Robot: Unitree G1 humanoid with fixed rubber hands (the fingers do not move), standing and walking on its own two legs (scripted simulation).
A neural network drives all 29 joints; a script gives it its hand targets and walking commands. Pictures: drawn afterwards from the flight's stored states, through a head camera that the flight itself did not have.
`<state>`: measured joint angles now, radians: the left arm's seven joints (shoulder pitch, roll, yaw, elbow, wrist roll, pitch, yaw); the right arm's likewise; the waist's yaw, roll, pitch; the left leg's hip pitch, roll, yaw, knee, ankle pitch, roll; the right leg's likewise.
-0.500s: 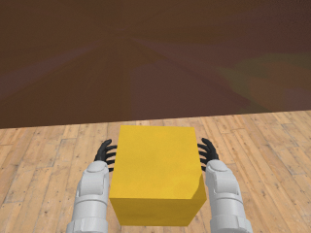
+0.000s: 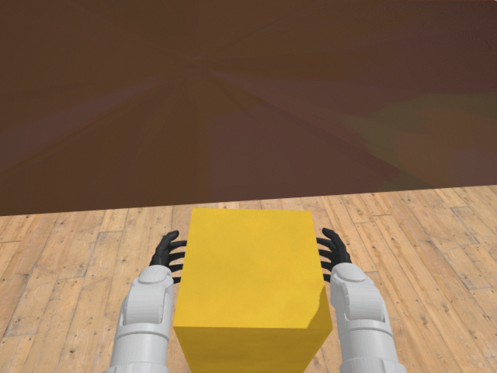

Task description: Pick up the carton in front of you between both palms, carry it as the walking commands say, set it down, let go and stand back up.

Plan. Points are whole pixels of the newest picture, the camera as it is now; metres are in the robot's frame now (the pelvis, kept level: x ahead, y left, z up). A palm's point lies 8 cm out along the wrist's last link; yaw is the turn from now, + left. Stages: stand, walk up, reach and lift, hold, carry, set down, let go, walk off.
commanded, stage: hold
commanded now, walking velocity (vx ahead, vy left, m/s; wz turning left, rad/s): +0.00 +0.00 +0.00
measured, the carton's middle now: (249, 294) +0.29 +0.00 -0.04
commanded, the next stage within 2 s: carry in 1.06 s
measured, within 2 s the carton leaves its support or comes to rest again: neither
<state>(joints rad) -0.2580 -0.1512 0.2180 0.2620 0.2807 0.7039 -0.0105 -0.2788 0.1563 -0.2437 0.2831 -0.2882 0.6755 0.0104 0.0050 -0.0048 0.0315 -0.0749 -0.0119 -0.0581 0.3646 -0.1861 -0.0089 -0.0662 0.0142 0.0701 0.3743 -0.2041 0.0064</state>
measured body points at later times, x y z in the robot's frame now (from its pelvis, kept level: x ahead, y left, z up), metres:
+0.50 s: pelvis -0.02 +0.00 +0.00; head -0.06 +0.00 +0.45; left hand +0.29 +0.15 +0.04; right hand +0.29 -0.15 +0.04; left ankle +0.02 +0.13 -0.75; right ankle +0.01 -0.13 -0.75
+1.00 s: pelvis +0.00 +0.00 +0.00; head -0.04 +0.00 +0.45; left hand +0.29 +0.15 +0.04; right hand +0.29 -0.15 +0.04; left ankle +0.02 +0.13 -0.75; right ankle +0.01 -0.13 -0.75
